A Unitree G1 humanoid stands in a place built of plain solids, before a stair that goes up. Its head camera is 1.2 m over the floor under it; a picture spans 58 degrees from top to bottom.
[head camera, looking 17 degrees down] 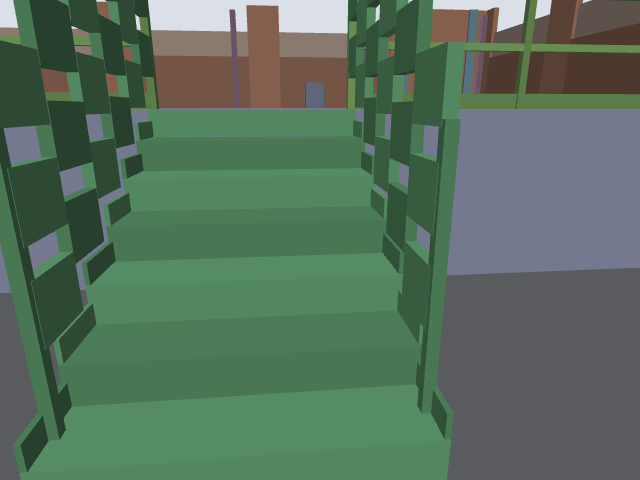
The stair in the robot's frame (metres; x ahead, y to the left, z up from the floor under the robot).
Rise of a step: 0.17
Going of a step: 0.30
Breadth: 1.32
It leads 6 degrees to the left of straight ahead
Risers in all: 7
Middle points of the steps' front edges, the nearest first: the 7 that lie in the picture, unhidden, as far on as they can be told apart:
1.08 0.23 0.17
1.38 0.26 0.34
1.68 0.29 0.51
1.98 0.32 0.68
2.28 0.35 0.85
2.57 0.39 1.02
2.87 0.42 1.19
